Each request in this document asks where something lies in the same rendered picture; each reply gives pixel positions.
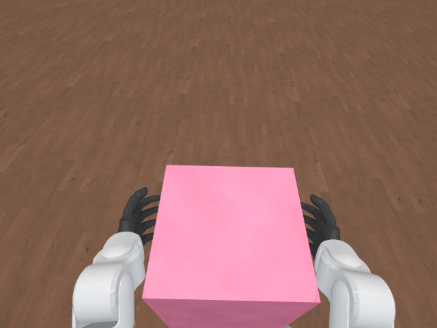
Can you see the carton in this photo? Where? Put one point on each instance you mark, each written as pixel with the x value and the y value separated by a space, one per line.
pixel 230 249

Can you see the robot left forearm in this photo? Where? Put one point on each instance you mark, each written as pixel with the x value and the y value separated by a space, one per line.
pixel 103 295

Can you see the left robot hand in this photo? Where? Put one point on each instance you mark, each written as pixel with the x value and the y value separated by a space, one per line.
pixel 133 216

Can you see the right robot hand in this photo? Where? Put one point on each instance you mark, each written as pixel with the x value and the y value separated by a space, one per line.
pixel 324 225

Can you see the robot right forearm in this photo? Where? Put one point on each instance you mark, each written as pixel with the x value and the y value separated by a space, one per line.
pixel 358 298

